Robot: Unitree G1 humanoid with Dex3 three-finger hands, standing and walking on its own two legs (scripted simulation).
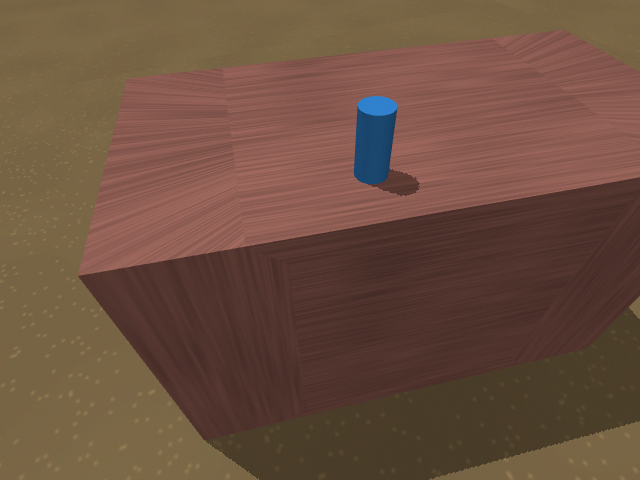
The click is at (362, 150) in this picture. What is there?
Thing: squat round
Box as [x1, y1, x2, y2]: [354, 96, 396, 183]
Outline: 371,96 366,97 358,102 354,175 357,179 362,182 378,183 384,180 387,176 396,113 396,104 394,101 386,97
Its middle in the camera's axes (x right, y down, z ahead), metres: +0.09 -0.17 +0.69
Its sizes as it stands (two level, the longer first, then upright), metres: 0.064 0.064 0.137
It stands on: a support 0.80 m high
